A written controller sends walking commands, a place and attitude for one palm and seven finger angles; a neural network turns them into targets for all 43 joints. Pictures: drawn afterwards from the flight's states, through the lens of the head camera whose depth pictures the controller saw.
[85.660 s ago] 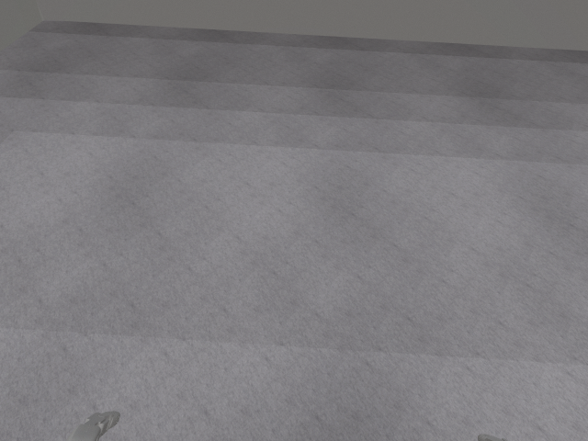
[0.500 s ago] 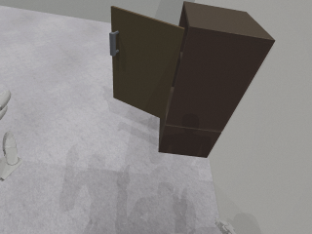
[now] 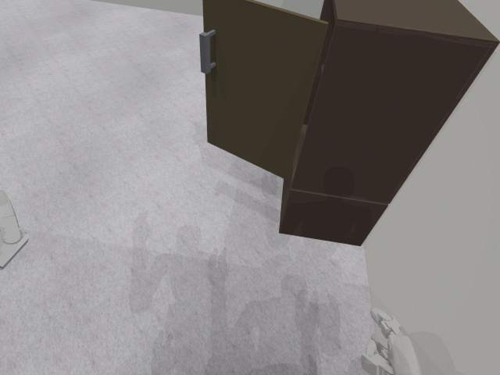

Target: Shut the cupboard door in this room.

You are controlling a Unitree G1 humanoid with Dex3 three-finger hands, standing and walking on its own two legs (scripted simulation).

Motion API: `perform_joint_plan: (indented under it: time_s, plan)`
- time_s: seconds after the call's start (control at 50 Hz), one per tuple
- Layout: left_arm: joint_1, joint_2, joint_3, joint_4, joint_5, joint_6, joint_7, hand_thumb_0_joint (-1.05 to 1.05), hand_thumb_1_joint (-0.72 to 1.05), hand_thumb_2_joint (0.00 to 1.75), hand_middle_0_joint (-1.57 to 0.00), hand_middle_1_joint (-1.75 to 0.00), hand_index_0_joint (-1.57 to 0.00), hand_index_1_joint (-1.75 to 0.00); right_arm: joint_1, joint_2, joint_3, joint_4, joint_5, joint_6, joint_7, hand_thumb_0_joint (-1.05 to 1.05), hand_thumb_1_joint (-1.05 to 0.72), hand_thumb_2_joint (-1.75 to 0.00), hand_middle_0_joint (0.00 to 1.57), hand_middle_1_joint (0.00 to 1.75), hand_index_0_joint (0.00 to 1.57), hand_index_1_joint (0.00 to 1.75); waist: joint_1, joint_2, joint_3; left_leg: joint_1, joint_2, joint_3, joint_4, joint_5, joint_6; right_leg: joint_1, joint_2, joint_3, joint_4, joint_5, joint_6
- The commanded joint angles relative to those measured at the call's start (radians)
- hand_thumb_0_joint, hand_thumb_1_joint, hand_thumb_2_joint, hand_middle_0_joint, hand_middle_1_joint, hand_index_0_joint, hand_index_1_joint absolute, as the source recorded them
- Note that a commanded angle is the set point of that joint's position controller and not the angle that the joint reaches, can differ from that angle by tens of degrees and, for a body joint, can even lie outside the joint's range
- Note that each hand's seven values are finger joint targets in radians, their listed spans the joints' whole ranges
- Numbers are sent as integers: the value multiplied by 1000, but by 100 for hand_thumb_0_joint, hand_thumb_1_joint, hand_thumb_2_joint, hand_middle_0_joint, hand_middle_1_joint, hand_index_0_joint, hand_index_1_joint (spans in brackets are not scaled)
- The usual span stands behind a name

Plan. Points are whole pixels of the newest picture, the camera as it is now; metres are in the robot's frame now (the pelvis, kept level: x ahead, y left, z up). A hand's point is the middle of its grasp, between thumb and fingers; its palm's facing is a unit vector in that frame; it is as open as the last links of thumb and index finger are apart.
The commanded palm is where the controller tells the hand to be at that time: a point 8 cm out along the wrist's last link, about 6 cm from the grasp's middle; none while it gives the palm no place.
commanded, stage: stop stepping back and stand still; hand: left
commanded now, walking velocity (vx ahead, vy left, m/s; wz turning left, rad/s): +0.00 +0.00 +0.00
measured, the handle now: (209, 51) +1.04 +0.18 +0.02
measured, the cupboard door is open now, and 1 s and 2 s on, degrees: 67 67 67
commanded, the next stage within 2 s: let the arm hang, fingers relaxed in 0.40 s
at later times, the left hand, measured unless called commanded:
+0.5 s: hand (43, 231) +0.23 +0.26 +0.17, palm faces +0.39 -0.81 -0.44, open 7.4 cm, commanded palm none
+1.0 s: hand out of the picture -0.07 +0.21 -0.16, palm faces +0.03 -0.98 -0.21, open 7.2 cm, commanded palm none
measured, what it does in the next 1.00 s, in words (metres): stands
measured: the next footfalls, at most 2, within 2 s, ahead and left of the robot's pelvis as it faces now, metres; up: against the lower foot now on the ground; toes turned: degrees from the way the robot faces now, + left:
none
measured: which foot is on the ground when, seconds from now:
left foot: down 0.00-1.00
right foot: down 0.00-1.00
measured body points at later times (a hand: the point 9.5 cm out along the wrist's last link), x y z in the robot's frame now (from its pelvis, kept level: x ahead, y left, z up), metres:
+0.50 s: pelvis +0.02 +0.00 +0.01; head +0.02 +0.01 +0.46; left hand +0.21 +0.30 +0.20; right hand +0.18 -0.24 -0.07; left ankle +0.06 +0.12 -0.72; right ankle -0.05 -0.11 -0.72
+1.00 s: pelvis -0.01 +0.02 +0.01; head +0.01 +0.03 +0.46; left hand -0.07 +0.26 -0.14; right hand +0.00 -0.22 -0.14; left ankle +0.06 +0.12 -0.72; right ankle -0.05 -0.11 -0.72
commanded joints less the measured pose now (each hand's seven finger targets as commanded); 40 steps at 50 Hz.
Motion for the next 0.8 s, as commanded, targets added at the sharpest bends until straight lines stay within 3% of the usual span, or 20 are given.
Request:
perform_joint_plan:
  time_s: [0.0,0.02,0.06,0.12,0.18,0.22,0.24,0.32,0.46,0.48,0.5,0.54,0.56,0.62,0.66,0.68,0.72,0.78]
  plan:
    - [82,163,143,-196,-12,-75,9,0,90,90,-20,-30,-20,-30,-30,-128,-35,-140,12,-44,16,0,-90,-90,20,30,20,30,8,206,-122,61,100,-132,-184,5,26,44,-5,35,-224,206,-9]
    - [150,163,157,-154,-19,-66,9,0,90,90,-20,-30,-20,-30,-22,-126,-36,-141,12,-42,20,0,-90,-90,20,30,20,30,5,161,-152,57,73,-102,-155,7,11,60,-32,68,-226,266,-23]
    - [170,143,132,-161,-32,-52,5,0,90,90,-20,-30,-20,-30,-15,-126,-43,-146,20,-21,26,0,-90,-90,20,30,20,30,-5,39,-174,86,49,-78,-57,102,-3,31,-93,151,-235,385,-48]
    - [168,166,142,-134,-30,-34,10,0,90,90,-20,-30,-20,-30,-19,-127,-35,-138,20,-6,17,0,-90,-90,20,30,20,30,-7,48,-210,113,54,-62,-52,258,0,63,-109,130,-189,636,-31]
    - [107,168,119,-135,-23,-28,8,0,90,90,-20,-30,-20,-30,-27,-125,-31,-139,19,2,3,0,-90,-90,20,30,20,30,-2,51,-218,179,61,-55,-67,393,13,50,-73,88,-159,727,1]
    - [40,194,120,-154,-15,-27,10,0,90,90,-20,-30,-20,-30,-39,-127,-27,-134,18,0,-5,0,-90,-90,20,30,20,30,-2,76,-205,193,61,-57,-64,415,16,34,-71,76,-162,722,9]
    - [28,173,98,-152,-13,-27,9,0,90,90,-20,-30,-20,-30,-39,-121,-25,-132,18,-1,-7,0,-90,-90,20,30,20,30,-2,74,-201,194,59,-54,-65,415,16,40,-69,72,-164,718,10]
    - [8,185,97,-180,-5,-28,14,0,90,90,-20,-30,-20,-30,-48,-123,-27,-131,20,1,-5,0,-90,-90,20,30,20,30,4,107,-193,190,46,-47,-62,369,16,34,-74,79,-191,678,12]
    - [94,166,108,-152,-15,-33,8,0,90,90,-20,-30,-20,-30,-49,-122,-25,-149,17,17,2,0,-90,-90,20,30,20,30,4,147,-129,140,51,-71,-108,266,9,-12,-55,75,-236,452,-8]
    - [-10,-29,-365,575,52,118,-136,0,90,90,-20,-30,-20,-30,-132,-308,-51,-1,18,-43,89,0,-90,-90,20,30,20,30,-14,159,-37,79,77,-82,-5,419,15,-100,-120,5,-96,557,-18]
    - [-21,-43,-351,610,49,193,-160,0,90,90,-20,-30,-20,-30,-60,-286,-64,17,7,-1,92,0,-90,-90,20,30,20,30,-3,174,-101,113,87,-82,-33,340,12,-113,-105,50,-125,428,-13]
    - [-42,-93,-368,665,53,207,-173,0,90,90,-20,-30,-20,-30,-24,-246,-44,35,-6,23,88,0,-90,-90,20,30,20,30,12,151,-77,33,120,-124,-79,223,31,-119,-72,14,-107,212,-2]
    - [-67,-85,-375,720,53,202,-178,0,90,90,-20,-30,-20,-30,-30,-240,-30,35,-9,39,89,0,-90,-90,20,30,20,30,21,118,-67,1,121,-152,-107,181,43,-105,-62,12,-106,166,-4]
    - [-131,-59,-392,893,60,189,-178,0,90,90,-20,-30,-20,-30,-27,-233,-19,62,-25,60,88,0,-90,-90,20,30,20,30,15,-92,-75,37,83,-161,-99,182,30,-83,-76,50,-159,195,-26]
    - [-146,-68,-403,1011,58,188,-170,0,90,90,-20,-30,-20,-30,-3,-220,-15,92,-33,74,87,0,-90,-90,20,30,20,30,5,-126,-95,96,56,-144,-76,230,24,-86,-102,79,-168,260,-38]
    - [-152,-67,-407,1067,57,188,-165,0,90,90,-20,-30,-20,-30,5,-218,-15,112,-36,80,86,0,-90,-90,20,30,20,30,3,-111,-102,123,51,-137,-78,260,23,-78,-106,80,-167,290,-39]
    - [-153,-58,-415,1159,54,190,-157,0,90,90,-20,-30,-20,-30,14,-221,-13,147,-36,90,85,0,-90,-90,20,30,20,30,1,-5,-109,159,51,-137,-106,285,20,-57,-98,78,-176,267,-32]
    - [-127,-87,-420,1296,48,195,-155,0,90,90,-20,-30,-20,-30,17,-182,-8,217,-32,102,79,0,-90,-90,20,30,20,30,6,164,-62,147,46,-144,-172,122,21,-56,-83,84,-226,139,-33]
